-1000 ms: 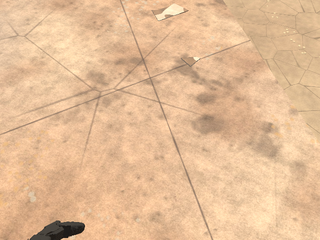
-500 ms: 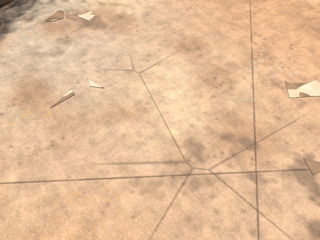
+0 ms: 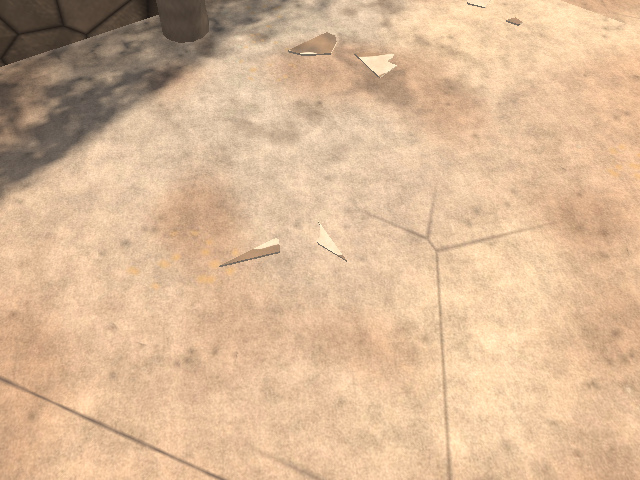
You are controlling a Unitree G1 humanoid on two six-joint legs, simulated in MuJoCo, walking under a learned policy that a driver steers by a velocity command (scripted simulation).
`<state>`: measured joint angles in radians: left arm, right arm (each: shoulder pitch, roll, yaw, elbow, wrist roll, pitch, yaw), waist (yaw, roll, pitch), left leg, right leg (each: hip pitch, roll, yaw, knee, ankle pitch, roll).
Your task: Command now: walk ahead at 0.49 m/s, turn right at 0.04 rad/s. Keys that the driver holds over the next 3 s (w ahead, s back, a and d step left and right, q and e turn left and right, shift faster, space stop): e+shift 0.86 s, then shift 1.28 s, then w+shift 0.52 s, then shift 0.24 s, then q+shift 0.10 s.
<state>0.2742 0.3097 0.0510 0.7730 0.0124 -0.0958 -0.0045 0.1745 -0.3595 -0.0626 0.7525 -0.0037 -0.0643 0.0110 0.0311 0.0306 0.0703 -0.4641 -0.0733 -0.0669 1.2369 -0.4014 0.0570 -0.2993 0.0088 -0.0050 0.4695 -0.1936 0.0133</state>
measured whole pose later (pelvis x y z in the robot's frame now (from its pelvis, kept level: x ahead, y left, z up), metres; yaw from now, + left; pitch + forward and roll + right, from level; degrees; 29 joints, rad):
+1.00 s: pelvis +0.23 -0.05 +0.00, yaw -47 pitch +3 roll +2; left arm 0.13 0.34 0.08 0.53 -0.01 0.05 0.03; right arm 0.10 -0.30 -0.08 0.75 0.00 -0.01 0.00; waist 0.00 -0.02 0.02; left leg -0.42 -0.05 -0.10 0.67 -0.30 -0.06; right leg -0.38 0.12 0.23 0.57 -0.22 -0.03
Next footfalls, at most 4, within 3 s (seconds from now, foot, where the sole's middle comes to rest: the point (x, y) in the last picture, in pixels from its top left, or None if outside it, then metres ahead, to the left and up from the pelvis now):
0.20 left None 0.32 0.09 -0.77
0.60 right None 0.22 -0.16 -0.77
1.04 left None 0.38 -0.01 -0.77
1.36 right None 0.14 -0.14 -0.77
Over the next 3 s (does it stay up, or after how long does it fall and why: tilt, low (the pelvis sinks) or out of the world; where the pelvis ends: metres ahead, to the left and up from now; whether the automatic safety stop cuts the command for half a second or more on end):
stays up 0.51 -0.34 -0.01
